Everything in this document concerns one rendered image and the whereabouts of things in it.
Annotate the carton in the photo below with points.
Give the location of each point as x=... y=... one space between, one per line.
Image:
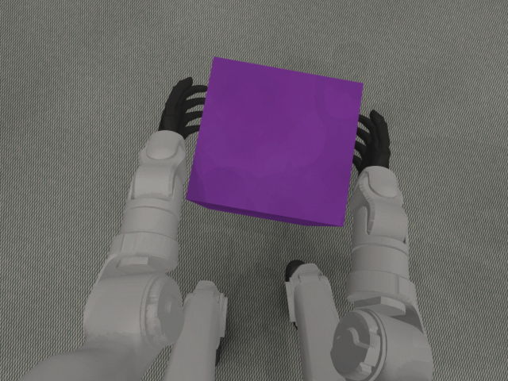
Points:
x=275 y=144

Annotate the robot left upper arm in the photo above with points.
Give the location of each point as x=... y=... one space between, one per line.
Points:
x=128 y=320

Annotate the left robot forearm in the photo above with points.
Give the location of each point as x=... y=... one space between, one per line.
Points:
x=147 y=243

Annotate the robot right hand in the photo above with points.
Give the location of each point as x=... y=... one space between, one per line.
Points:
x=377 y=141

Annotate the robot right upper arm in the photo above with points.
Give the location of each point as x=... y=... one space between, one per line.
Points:
x=370 y=346

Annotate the robot left foot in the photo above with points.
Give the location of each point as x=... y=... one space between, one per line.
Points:
x=218 y=354

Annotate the robot left hand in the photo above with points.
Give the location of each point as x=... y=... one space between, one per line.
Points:
x=174 y=117

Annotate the right robot forearm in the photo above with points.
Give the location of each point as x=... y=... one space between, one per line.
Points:
x=379 y=278

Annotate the robot right shin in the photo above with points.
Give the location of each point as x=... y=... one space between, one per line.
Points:
x=305 y=268

